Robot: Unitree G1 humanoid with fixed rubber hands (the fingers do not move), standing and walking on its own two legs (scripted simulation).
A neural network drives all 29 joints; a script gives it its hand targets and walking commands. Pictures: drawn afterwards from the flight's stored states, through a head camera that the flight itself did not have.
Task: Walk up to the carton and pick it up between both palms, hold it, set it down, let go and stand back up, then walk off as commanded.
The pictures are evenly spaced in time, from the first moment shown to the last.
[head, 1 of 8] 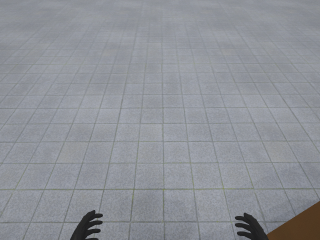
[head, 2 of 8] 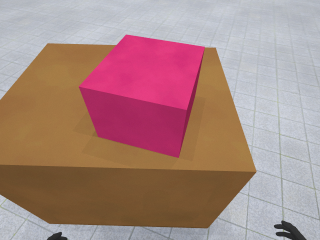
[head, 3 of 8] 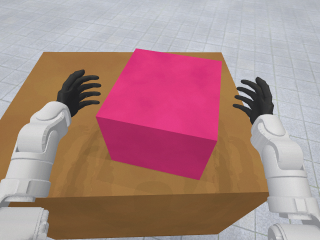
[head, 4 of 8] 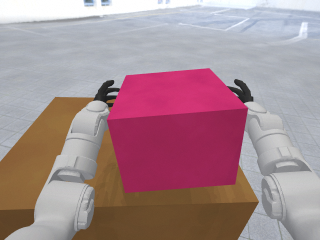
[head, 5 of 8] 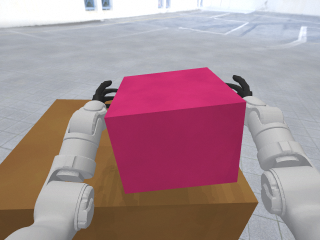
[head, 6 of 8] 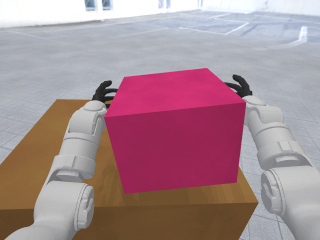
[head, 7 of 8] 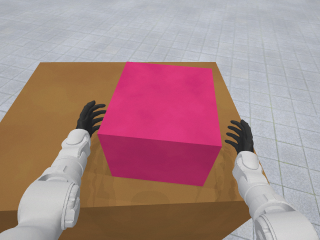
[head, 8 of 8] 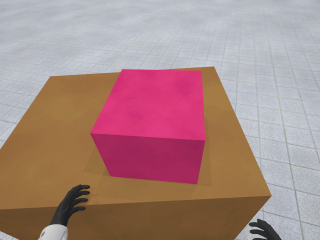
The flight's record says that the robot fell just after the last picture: no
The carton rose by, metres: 0.15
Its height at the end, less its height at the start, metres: +0.00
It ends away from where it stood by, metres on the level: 0.01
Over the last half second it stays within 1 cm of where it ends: yes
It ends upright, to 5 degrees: yes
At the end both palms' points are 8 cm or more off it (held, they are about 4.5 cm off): yes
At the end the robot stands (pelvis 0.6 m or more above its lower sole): yes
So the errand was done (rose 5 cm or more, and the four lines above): yes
